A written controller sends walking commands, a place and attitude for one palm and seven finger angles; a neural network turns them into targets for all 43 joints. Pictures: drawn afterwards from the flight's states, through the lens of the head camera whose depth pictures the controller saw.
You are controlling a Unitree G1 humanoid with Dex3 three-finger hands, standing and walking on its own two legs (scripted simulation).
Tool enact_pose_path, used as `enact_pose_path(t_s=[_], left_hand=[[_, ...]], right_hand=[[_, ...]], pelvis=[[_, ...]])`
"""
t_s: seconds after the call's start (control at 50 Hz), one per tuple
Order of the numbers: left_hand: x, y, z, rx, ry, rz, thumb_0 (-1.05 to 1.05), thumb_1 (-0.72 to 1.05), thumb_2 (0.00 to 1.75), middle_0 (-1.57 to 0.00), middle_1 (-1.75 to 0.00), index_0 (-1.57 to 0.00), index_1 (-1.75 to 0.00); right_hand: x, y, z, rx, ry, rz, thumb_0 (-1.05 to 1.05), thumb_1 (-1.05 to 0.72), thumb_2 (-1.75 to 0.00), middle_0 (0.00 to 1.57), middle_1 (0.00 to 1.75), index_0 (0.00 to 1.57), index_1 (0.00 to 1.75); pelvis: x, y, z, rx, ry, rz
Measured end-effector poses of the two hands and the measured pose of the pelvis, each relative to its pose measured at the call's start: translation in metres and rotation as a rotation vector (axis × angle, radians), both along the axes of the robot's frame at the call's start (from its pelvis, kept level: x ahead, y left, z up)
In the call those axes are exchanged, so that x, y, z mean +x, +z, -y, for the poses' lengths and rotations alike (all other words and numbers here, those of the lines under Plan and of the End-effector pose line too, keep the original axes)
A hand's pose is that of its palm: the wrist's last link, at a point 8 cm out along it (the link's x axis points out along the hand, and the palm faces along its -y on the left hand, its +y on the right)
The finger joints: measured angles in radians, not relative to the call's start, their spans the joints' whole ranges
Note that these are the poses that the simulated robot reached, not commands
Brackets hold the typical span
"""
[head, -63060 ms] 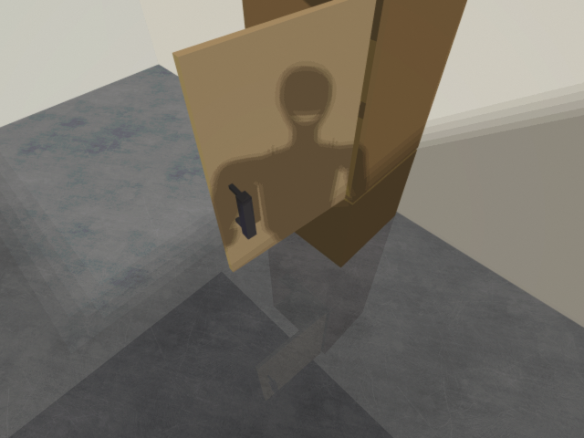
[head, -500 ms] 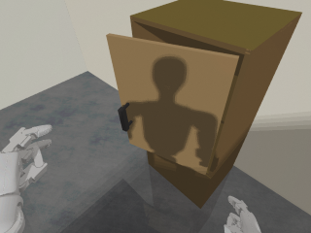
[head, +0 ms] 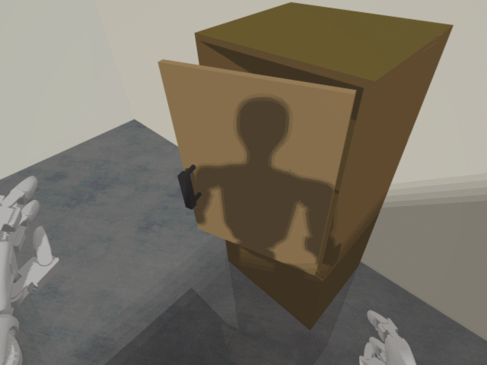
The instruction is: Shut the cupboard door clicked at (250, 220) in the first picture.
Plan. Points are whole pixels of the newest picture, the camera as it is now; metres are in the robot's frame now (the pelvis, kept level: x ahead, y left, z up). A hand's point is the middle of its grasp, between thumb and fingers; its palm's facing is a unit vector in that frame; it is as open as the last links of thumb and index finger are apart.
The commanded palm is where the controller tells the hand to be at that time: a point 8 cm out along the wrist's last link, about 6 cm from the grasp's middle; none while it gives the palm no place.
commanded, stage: step back with the hand held close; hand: left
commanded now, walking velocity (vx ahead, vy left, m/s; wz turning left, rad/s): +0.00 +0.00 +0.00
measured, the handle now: (191, 186) +0.61 +0.24 -0.10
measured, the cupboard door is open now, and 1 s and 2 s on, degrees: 17 17 17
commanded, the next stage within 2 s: stop stepping back and stand still in 1.26 s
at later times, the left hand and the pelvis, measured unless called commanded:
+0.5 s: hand (18, 265) +0.18 +0.30 +0.17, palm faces +0.40 -0.75 -0.53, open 7.4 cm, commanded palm +0.11 +0.33 +0.18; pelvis -0.03 +0.03 -0.01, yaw -1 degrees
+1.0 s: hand out of the picture +0.03 +0.31 +0.17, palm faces +0.57 -0.68 -0.46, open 7.4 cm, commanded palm -0.02 +0.33 +0.18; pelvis -0.13 +0.02 -0.02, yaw +6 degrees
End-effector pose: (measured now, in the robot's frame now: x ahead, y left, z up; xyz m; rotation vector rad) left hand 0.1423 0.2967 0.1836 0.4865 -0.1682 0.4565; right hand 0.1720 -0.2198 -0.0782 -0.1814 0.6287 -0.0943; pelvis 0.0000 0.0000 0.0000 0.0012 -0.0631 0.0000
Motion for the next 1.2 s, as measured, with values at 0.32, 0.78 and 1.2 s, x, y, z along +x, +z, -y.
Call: enact_pose_path(t_s=[0.32,0.78,1.2], left_hand=[[0.008,-0.013,-0.021,0.054,-0.043,-0.094,0.01,0.89,0.90,-0.22,-0.30,-0.21,-0.30],[-0.082,-0.018,-0.047,0.082,-0.014,0.053,0.01,0.89,0.90,-0.22,-0.30,-0.21,-0.30],[-0.183,-0.005,-0.061,0.133,0.076,0.153,0.01,0.89,0.90,-0.22,-0.30,-0.21,-0.30]], right_hand=[[-0.019,-0.011,0.004,-0.055,-0.067,-0.140,0.01,-0.90,-0.90,0.20,0.30,0.20,0.30],[-0.097,0.000,-0.016,-0.116,-0.030,-0.089,0.01,-0.90,-0.90,0.20,0.30,0.20,0.30],[-0.157,-0.013,-0.037,-0.088,0.070,-0.087,0.01,-0.90,-0.90,0.20,0.30,0.20,0.30]], pelvis=[[-0.008,-0.003,-0.021,-0.010,0.004,-0.081],[-0.087,-0.016,-0.031,-0.040,0.037,-0.053],[-0.172,-0.022,-0.027,-0.066,0.141,-0.058]])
